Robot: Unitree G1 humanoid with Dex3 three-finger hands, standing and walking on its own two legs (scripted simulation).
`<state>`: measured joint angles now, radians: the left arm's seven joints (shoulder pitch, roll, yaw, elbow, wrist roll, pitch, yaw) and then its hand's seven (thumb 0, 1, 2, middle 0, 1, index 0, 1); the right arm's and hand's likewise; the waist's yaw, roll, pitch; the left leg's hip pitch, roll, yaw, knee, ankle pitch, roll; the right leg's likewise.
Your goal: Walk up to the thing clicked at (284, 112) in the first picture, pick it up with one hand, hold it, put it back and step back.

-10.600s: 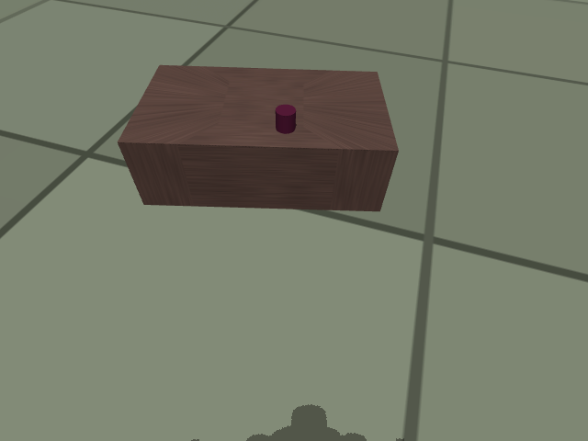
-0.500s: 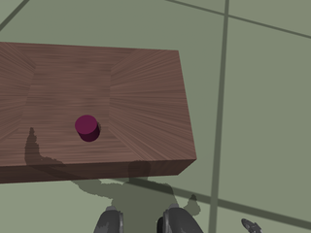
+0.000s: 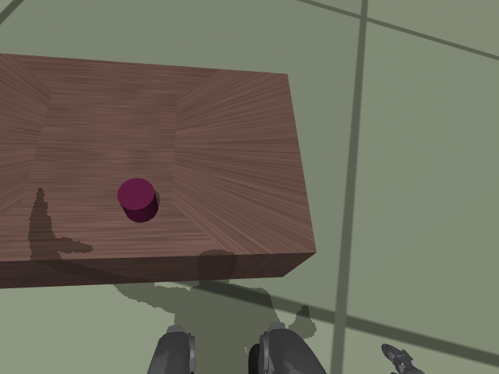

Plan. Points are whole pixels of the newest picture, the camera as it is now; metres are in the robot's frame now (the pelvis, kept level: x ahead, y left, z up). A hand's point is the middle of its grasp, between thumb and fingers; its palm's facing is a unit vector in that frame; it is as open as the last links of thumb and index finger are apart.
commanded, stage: go down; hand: left
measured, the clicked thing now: (139, 201) +0.50 +0.21 -0.29
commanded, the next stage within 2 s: approach in 0.98 s
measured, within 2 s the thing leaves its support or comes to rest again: neither
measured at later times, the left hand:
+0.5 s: hand out of the picture +0.39 +0.40 +0.02, palm faces +0.25 -0.96 -0.09, open 17.3 cm
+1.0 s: hand out of the picture +0.41 +0.41 +0.03, palm faces +0.25 -0.97 -0.07, open 17.1 cm
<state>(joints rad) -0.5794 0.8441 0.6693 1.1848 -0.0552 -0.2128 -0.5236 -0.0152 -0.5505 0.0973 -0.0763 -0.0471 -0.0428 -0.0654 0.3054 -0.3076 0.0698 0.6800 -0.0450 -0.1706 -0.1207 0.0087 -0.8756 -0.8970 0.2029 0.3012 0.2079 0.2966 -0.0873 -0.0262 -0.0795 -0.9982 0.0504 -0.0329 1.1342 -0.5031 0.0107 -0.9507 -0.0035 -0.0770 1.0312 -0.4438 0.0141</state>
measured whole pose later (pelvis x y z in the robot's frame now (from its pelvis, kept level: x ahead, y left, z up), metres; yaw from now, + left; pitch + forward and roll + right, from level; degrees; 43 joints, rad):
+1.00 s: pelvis -0.01 +0.00 -0.02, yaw +0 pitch +24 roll -6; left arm -0.74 0.98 0.72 1.26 -0.05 -0.23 -0.57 -0.01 -0.47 0.12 -0.08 -0.06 -0.04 -0.09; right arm 0.31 -0.31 0.12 0.66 -0.06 -0.15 -0.11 0.01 -0.88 -0.90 0.20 0.30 0.21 0.30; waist -0.13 -0.03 -0.07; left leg -1.13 0.05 -0.05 1.23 -0.52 0.01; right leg -1.07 0.00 -0.09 1.11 -0.46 0.01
